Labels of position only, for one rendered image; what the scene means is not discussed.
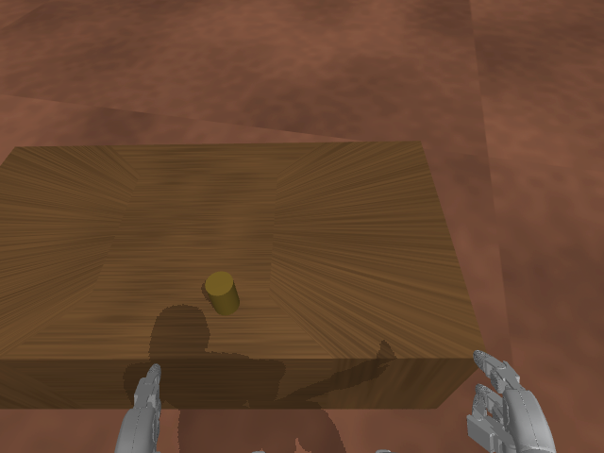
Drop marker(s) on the left robot hand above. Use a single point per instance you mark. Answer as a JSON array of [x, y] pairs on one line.
[[139, 431]]

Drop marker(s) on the right robot hand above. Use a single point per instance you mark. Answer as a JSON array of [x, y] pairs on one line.
[[518, 423]]

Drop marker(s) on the can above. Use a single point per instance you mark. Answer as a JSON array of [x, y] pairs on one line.
[[222, 292]]

